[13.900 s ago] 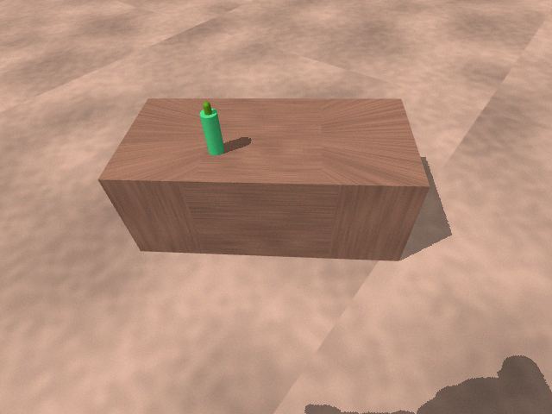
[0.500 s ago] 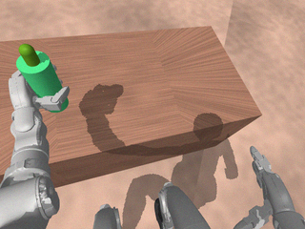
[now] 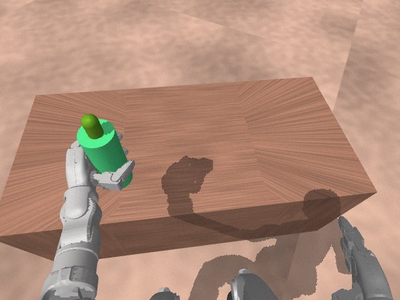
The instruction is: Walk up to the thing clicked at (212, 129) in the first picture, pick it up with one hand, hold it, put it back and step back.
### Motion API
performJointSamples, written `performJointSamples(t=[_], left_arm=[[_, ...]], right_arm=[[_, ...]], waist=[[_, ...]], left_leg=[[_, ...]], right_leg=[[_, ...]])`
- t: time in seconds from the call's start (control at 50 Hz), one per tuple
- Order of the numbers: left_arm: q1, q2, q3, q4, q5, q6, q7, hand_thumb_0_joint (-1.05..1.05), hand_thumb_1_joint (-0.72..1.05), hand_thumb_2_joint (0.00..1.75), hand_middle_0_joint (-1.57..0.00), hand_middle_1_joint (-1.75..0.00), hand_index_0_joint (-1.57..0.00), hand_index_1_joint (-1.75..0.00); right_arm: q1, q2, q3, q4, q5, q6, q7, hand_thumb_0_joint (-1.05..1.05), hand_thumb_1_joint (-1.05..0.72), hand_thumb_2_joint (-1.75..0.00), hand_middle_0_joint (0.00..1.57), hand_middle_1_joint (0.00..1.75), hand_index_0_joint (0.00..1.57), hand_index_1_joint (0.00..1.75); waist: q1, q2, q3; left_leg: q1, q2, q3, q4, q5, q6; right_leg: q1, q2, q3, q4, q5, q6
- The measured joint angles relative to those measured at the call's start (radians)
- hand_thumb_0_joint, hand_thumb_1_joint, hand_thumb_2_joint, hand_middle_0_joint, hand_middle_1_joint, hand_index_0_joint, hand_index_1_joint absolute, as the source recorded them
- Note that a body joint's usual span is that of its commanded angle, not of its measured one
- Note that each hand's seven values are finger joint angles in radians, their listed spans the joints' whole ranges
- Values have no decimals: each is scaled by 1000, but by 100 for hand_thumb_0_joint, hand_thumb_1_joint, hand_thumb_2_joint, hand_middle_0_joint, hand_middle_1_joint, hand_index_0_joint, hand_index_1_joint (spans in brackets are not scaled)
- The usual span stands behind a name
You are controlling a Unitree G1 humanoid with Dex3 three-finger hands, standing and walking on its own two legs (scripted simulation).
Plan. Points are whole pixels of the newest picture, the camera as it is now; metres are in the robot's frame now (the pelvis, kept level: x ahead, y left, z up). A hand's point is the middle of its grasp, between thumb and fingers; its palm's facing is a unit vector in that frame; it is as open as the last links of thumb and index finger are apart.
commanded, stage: lift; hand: left
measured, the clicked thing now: (106, 152) +0.40 +0.18 +0.06
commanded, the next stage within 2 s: hold in 0.46 s
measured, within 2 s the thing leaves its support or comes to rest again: neither
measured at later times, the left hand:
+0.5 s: hand (107, 170) +0.36 +0.17 +0.06, palm faces +0.12 -0.99 -0.01, open 8.5 cm
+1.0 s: hand (103, 176) +0.34 +0.17 +0.08, palm faces +0.13 -0.99 +0.00, open 8.5 cm
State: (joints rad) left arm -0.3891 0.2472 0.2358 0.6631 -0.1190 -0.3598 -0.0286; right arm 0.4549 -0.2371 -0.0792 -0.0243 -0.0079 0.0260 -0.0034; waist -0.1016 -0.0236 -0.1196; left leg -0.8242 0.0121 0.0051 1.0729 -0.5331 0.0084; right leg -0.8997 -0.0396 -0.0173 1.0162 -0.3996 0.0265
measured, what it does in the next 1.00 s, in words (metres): stands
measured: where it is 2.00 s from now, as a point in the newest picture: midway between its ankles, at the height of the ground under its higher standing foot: outside the picture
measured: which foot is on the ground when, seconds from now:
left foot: down 0.00-1.00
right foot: down 0.00-1.00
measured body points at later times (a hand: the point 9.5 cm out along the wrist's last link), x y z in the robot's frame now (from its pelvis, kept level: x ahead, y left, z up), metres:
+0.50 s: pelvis +0.01 +0.00 +0.02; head +0.06 +0.01 +0.46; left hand +0.35 +0.22 +0.07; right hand +0.16 -0.26 -0.01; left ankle -0.01 +0.11 -0.67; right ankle +0.05 -0.14 -0.67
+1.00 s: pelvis +0.01 +0.00 +0.03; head +0.05 +0.01 +0.47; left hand +0.33 +0.22 +0.08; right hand +0.17 -0.25 -0.01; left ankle -0.01 +0.11 -0.67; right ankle +0.05 -0.14 -0.67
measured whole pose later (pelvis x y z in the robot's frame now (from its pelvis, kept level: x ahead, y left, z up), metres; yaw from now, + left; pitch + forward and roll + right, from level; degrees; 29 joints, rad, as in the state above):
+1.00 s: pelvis +0.01 +0.00 +0.03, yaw +0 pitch +10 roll +0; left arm -0.10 0.18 0.14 0.34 -0.16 -0.27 -0.01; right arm 0.42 -0.21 -0.07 0.15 0.02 0.04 -0.03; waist -0.03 -0.01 -0.10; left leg -0.59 0.00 0.01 0.91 -0.49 0.01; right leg -0.68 -0.05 -0.01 0.88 -0.37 0.03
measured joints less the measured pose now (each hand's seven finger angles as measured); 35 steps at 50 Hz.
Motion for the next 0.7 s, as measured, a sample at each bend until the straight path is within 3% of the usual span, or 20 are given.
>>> performJointSamples(t=[0.32,0.7], left_arm=[[135,-36,-45,-144,-22,33,7,1,-29,120,-79,-107,-84,-109],[231,-53,-73,-249,-38,66,12,1,-29,120,-80,-107,-84,-108]], right_arm=[[-8,20,-3,68,14,15,-15,-1,52,-6,5,5,6,5],[-22,24,1,127,27,17,-24,-1,51,-6,5,5,6,5]], waist=[[38,3,9],[58,8,16]], left_leg=[[111,-4,7,-80,23,-2],[190,-8,10,-134,38,0]], right_leg=[[102,-2,6,-61,12,-2],[179,-5,7,-110,24,2]])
